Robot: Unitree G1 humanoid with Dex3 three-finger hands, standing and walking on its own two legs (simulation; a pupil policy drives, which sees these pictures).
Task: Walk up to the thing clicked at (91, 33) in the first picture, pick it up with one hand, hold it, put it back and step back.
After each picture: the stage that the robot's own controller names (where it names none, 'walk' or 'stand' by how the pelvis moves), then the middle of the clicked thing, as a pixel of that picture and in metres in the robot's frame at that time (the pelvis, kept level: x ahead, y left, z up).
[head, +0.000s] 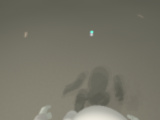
stand; (91, 33) +2.04 -0.09 -0.72
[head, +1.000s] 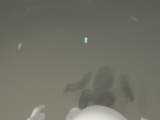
walk; (85, 40) +1.90 +0.16 -0.70
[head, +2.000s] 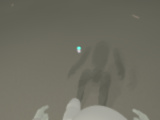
walk; (79, 49) +1.30 +0.27 -0.72
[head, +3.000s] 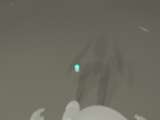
walk; (77, 68) +0.83 +0.22 -0.71
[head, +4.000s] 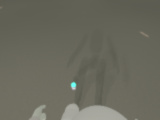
walk; (73, 86) +0.51 +0.20 -0.69
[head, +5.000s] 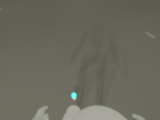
stand; (74, 96) +0.35 +0.18 -0.70
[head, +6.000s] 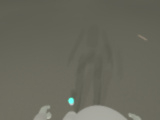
stand; (71, 101) +0.30 +0.19 -0.72
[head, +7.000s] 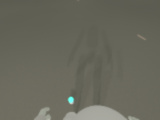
stand; (71, 100) +0.32 +0.20 -0.73
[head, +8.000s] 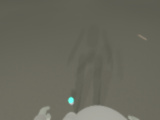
stand; (71, 101) +0.31 +0.20 -0.73
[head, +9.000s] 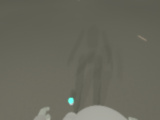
stand; (71, 101) +0.31 +0.20 -0.73
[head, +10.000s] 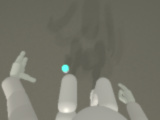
go down; (65, 69) +0.38 +0.20 -0.43
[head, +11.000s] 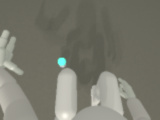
go down; (62, 62) +0.40 +0.22 -0.32
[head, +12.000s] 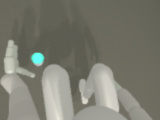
close in; (38, 59) +0.38 +0.26 -0.22
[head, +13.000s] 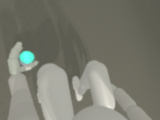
close; (26, 59) +0.38 +0.26 -0.22
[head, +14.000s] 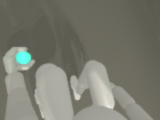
lift; (23, 59) +0.37 +0.27 -0.22
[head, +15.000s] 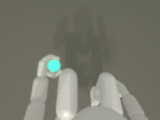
lift; (54, 67) +0.31 +0.25 -0.07
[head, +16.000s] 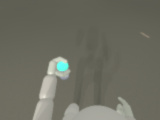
lift; (63, 70) +0.33 +0.17 +0.05
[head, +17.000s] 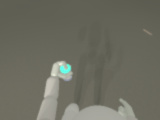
hold; (66, 72) +0.33 +0.16 +0.01
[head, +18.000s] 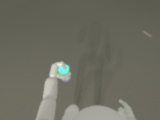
hold; (65, 73) +0.32 +0.18 +0.01
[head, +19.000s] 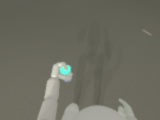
hold; (66, 73) +0.32 +0.16 +0.00
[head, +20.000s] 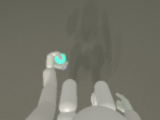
crouch; (61, 62) +0.39 +0.19 -0.07
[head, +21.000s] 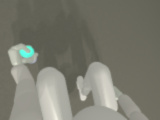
lower; (29, 55) +0.40 +0.27 -0.21
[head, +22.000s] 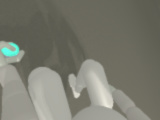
lower; (12, 53) +0.42 +0.29 -0.22
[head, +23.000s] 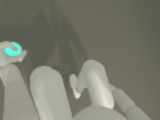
lower; (15, 53) +0.41 +0.29 -0.22
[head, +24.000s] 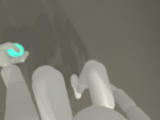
lower; (17, 54) +0.41 +0.29 -0.22
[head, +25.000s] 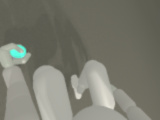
loosen; (19, 55) +0.40 +0.29 -0.22
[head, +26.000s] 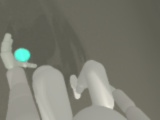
withdraw; (21, 57) +0.39 +0.27 -0.23
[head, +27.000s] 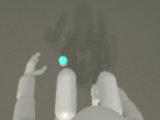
walk; (63, 61) +0.42 +0.22 -0.32
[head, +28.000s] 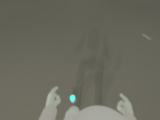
stand; (72, 98) +0.34 +0.16 -0.66
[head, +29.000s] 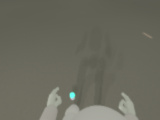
stand; (72, 96) +0.36 +0.18 -0.67
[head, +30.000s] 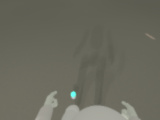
stand; (73, 95) +0.36 +0.17 -0.68
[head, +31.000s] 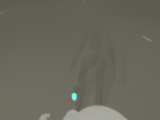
walk; (74, 96) +0.38 +0.18 -0.72
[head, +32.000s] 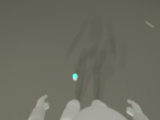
walk; (75, 77) +0.52 +0.16 -0.71
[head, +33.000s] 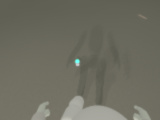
walk; (77, 62) +0.84 +0.22 -0.70
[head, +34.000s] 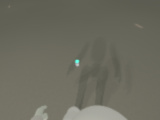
stand; (77, 63) +0.97 +0.22 -0.71
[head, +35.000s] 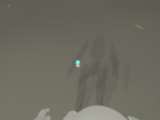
stand; (77, 63) +0.97 +0.19 -0.73
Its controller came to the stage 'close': yes
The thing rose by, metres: 0.72
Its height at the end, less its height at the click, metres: +0.00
